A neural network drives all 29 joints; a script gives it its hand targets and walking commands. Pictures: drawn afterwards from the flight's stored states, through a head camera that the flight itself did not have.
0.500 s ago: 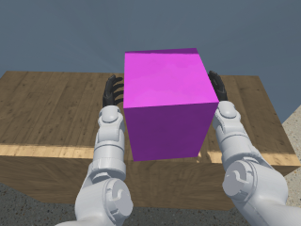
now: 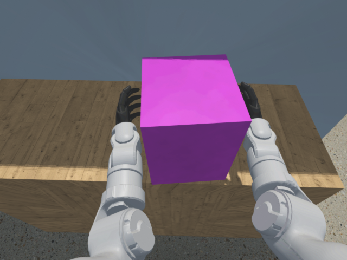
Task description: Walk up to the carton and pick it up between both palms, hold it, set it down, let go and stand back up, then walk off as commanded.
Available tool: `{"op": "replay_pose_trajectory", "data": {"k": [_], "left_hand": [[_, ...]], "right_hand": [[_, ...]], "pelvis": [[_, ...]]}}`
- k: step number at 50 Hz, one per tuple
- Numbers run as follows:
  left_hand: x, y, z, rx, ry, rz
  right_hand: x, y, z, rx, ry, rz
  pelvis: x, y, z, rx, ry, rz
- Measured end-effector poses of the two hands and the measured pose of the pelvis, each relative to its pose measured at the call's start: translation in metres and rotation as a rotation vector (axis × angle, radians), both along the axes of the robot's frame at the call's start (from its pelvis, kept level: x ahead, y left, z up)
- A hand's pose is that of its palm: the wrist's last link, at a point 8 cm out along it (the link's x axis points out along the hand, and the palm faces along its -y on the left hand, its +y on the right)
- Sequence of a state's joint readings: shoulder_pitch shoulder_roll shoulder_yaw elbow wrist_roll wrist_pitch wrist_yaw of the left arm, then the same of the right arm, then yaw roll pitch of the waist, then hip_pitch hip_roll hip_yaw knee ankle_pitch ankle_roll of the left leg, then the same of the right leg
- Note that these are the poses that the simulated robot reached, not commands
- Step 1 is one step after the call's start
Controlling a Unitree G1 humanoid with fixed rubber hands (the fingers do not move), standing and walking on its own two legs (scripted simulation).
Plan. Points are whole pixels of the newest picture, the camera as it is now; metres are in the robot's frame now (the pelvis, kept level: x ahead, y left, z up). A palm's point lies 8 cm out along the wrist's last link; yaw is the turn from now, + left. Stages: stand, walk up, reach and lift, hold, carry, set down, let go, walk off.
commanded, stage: set down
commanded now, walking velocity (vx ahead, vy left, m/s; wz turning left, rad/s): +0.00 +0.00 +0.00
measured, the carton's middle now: (186, 123) +0.43 +0.04 +0.05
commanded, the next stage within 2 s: none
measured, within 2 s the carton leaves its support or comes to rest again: neither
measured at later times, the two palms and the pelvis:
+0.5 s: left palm (126, 122) +0.40 +0.18 +0.08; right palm (250, 116) +0.43 -0.11 +0.09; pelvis +0.00 +0.00 +0.00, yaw -1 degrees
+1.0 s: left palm (121, 119) +0.41 +0.20 +0.07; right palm (256, 109) +0.46 -0.13 +0.09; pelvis -0.01 +0.00 -0.01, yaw -1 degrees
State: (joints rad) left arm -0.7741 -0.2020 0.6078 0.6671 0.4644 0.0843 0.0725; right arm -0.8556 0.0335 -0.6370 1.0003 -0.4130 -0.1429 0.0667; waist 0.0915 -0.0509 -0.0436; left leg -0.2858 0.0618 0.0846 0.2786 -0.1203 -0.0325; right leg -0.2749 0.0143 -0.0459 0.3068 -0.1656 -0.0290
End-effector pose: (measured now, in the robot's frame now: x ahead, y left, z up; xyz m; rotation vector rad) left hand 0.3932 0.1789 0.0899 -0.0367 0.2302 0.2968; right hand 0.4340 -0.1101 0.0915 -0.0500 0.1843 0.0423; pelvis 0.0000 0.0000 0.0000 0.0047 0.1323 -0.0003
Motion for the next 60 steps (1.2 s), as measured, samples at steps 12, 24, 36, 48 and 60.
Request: {"op": "replay_pose_trajectory", "data": {"k": [12,24,36,48,60], "left_hand": [[-0.001,0.0,-0.002,0.002,0.003,-0.002],[0.002,0.001,-0.007,0.012,0.016,-0.005],[0.017,0.003,-0.019,0.031,0.077,-0.017],[0.016,0.012,-0.017,0.042,0.079,-0.044],[0.02,0.028,0.021,0.065,0.014,-0.025]], "right_hand": [[-0.001,0.0,-0.001,0.003,-0.001,0.004],[-0.001,0.0,-0.001,0.0,0.002,0.007],[0.015,-0.001,-0.015,-0.006,0.134,0.04],[0.029,-0.014,-0.006,-0.017,0.118,0.018],[0.031,-0.045,0.016,0.009,0.079,0.002]], "pelvis": [[0.001,0.0,0.0,0.001,-0.003,-0.003],[0.0,0.0,0.0,0.001,0.007,-0.01],[-0.004,0.002,-0.007,-0.019,0.12,-0.031],[-0.012,0.003,-0.013,-0.028,0.178,-0.015],[-0.023,-0.004,-0.017,-0.028,0.205,-0.01]]}}
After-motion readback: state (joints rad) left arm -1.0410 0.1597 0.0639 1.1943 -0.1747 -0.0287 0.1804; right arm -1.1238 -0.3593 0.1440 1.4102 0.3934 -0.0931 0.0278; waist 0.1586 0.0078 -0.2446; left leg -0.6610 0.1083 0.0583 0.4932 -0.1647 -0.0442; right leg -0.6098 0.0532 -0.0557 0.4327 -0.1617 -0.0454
